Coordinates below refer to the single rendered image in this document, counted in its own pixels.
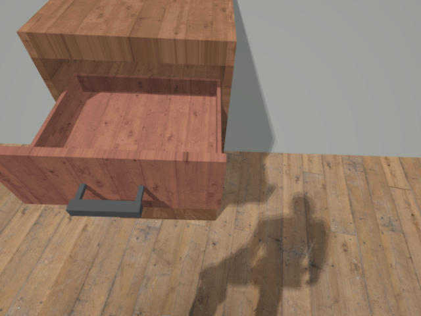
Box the drawer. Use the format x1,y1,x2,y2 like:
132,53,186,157
0,73,227,209

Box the cabinet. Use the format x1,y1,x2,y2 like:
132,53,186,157
17,0,237,221

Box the handle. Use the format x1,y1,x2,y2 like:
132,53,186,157
66,184,145,218

